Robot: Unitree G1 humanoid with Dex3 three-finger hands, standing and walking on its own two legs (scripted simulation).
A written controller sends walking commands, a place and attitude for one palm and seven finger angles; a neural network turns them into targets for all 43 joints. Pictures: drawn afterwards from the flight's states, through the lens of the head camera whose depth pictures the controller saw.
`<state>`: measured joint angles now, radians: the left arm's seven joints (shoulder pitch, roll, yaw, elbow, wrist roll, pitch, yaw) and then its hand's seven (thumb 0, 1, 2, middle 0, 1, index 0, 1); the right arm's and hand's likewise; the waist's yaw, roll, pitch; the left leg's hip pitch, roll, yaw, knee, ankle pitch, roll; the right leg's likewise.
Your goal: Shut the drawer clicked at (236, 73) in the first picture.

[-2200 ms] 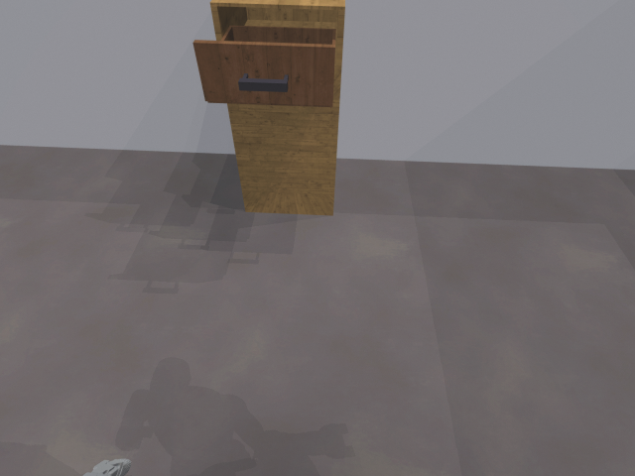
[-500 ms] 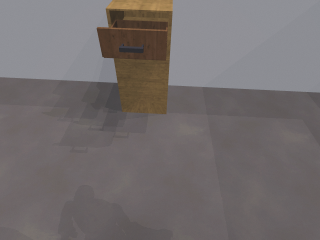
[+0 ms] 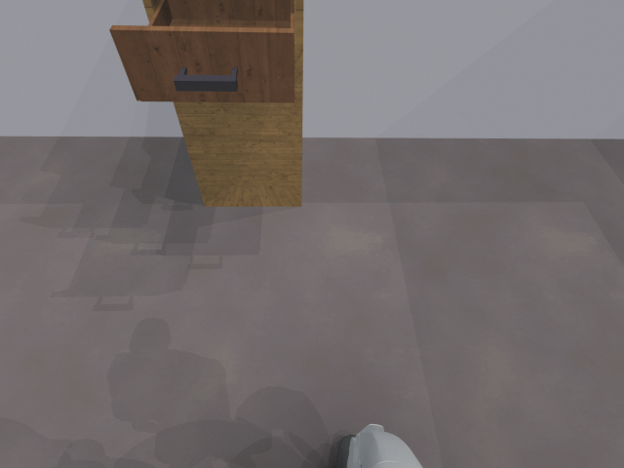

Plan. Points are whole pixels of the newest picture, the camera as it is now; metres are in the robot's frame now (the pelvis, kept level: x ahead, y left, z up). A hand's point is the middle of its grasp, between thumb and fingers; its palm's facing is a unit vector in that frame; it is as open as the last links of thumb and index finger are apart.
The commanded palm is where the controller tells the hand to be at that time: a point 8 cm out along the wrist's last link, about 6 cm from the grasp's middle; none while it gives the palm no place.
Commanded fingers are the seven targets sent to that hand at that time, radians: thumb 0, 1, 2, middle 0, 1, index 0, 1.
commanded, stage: walk to a spot facing it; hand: left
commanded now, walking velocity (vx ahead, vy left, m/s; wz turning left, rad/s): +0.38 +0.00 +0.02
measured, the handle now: (207, 77) +0.84 +0.23 +0.03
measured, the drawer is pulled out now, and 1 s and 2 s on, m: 0.29 0.29 0.29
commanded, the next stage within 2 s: take the last steps up to it in 0.26 s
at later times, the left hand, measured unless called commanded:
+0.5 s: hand out of the picture +0.15 +0.14 -0.17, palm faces +0.22 -0.96 -0.15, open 7.3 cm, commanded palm none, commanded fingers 0.00 0.90 0.90 -0.20 -0.30 -0.20 -0.30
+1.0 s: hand (195, 317) +0.37 +0.21 -0.15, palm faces +0.12 -0.98 -0.18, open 7.3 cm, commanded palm none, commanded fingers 0.00 0.90 0.90 -0.20 -0.30 -0.20 -0.30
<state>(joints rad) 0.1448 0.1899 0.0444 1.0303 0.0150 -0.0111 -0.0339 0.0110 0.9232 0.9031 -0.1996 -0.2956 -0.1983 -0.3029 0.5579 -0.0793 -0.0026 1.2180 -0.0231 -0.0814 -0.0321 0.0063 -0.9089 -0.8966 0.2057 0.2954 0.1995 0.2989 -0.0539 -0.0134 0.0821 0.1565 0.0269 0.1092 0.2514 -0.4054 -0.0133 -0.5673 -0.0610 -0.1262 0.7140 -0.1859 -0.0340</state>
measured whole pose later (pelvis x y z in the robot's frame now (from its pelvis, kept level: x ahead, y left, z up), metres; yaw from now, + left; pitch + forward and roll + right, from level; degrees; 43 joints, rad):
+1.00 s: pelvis +0.34 +0.02 +0.02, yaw +4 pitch -1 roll +1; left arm 0.24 0.18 0.07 1.05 0.03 0.01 -0.02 0.01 0.92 0.90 -0.20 -0.30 -0.20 -0.30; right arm 0.38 -0.12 -0.03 1.12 -0.03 -0.06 -0.02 0.00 -0.92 -0.90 0.20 0.29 0.20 0.30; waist -0.01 -0.03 0.01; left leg -0.05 0.00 0.22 0.30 -0.23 0.04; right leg -0.52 -0.13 -0.06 0.86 -0.19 0.02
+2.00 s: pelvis +0.48 -0.05 +0.00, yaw +2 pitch -2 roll +2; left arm 0.24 0.20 0.06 1.02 0.02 0.02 0.04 0.00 0.91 0.90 -0.20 -0.30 -0.20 -0.30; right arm 0.11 -0.16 -0.05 1.04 -0.02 0.04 -0.03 -0.01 -0.92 -0.90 0.21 0.30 0.20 0.30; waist 0.02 0.00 0.06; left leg -0.37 0.07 0.13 0.52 -0.12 -0.01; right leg -0.25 -0.05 -0.04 0.65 -0.40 0.01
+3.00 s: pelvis +0.46 -0.02 +0.02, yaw +3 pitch -2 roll +0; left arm 0.27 0.15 0.01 1.16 0.01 0.00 0.03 0.01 0.91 0.90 -0.20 -0.30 -0.20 -0.30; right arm 0.31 -0.11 0.01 1.15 -0.01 -0.01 -0.04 0.01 -0.92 -0.90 0.20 0.30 0.20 0.30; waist 0.01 -0.02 0.03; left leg -0.09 0.01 0.07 0.38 -0.26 0.01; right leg -0.17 -0.07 -0.07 0.39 -0.19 0.04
